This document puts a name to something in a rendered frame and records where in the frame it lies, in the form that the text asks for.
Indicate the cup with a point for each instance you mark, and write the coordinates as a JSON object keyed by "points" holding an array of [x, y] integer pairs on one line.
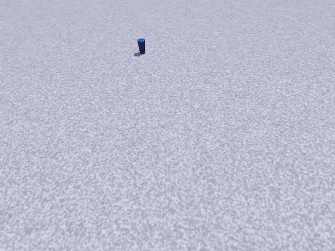
{"points": [[141, 44]]}

